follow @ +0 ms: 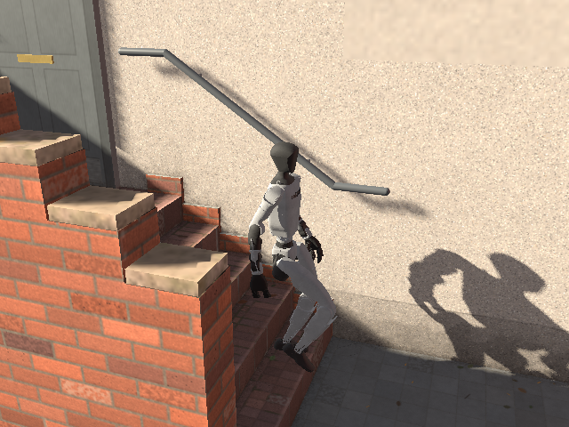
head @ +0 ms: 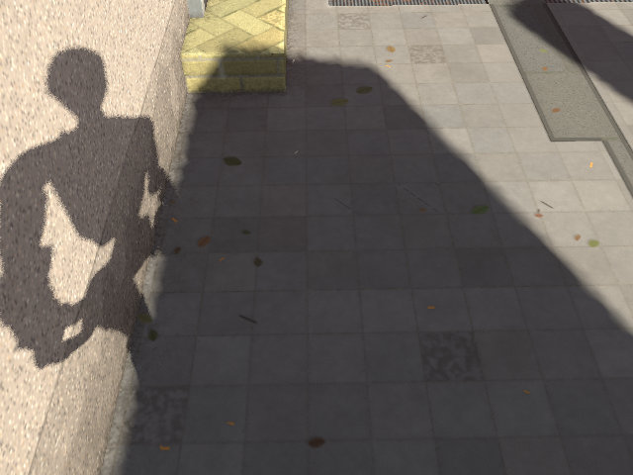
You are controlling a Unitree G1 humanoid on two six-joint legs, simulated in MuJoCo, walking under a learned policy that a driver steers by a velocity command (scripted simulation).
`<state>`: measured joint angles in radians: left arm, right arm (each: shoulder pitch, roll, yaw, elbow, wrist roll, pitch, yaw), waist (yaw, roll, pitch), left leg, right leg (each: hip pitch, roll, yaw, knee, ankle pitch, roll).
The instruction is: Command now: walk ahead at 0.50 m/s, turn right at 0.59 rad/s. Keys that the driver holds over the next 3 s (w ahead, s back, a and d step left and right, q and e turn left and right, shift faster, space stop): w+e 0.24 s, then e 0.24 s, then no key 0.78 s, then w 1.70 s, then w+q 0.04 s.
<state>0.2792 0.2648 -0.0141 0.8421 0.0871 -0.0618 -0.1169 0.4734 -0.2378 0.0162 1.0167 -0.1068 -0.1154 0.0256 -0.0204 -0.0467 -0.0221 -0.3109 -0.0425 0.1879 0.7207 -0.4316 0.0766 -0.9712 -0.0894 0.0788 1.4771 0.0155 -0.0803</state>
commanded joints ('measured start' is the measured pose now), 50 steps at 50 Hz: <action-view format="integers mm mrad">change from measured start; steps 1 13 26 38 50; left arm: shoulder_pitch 20 -434 -245 45 -21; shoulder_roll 23 8 186 2 -17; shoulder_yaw -1 -9 86 81 84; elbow -22 -80 -92 -4 108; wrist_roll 17 0 -92 -126 -111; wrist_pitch -9 5 70 70 94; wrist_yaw -37 12 151 164 172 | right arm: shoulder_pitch -76 278 -126 -193 -342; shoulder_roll -57 -36 -30 -62 -12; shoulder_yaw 17 2 -46 -85 -83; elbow -20 94 -252 -195 -156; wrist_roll -7 29 147 66 114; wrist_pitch -57 16 69 75 85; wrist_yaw -21 -51 -92 -46 -61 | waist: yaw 74 -150 -91 -26 -16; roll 68 56 154 350 4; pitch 75 275 -92 -177 8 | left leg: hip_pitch -249 394 -505 239 70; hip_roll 270 335 202 393 81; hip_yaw -265 -187 -299 -737 -266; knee -296 -97 677 -328 -262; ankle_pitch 276 346 17 372 206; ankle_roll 157 83 -176 156 -40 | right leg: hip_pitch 107 115 607 322 605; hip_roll -25 -42 -267 108 51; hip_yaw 33 -81 265 30 -23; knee -100 -1017 -1143 -444 -1023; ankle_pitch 212 295 278 -698 -382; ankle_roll -13 55 -252 94 32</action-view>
